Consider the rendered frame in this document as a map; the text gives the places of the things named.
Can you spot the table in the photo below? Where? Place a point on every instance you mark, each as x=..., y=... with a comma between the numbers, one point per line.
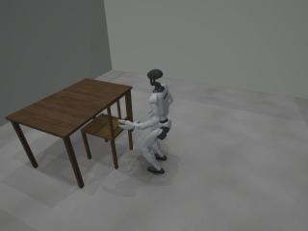
x=64, y=112

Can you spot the robot left upper arm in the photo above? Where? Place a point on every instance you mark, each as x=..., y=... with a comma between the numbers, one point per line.
x=154, y=103

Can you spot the robot left forearm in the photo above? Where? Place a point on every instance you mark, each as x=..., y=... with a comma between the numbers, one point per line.
x=147, y=124

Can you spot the robot left hand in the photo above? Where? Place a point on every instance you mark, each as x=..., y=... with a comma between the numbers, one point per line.
x=128, y=124

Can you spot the robot right foot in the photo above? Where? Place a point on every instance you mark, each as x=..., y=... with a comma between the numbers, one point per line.
x=157, y=156

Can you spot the chair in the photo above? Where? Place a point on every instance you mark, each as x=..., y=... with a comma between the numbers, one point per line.
x=107, y=126

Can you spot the robot right shin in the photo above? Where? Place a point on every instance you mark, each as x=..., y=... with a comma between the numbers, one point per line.
x=156, y=145

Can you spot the robot right upper arm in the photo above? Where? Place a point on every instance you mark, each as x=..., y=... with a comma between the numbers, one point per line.
x=170, y=99

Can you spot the robot right hand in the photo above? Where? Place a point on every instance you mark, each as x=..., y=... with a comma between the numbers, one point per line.
x=150, y=111

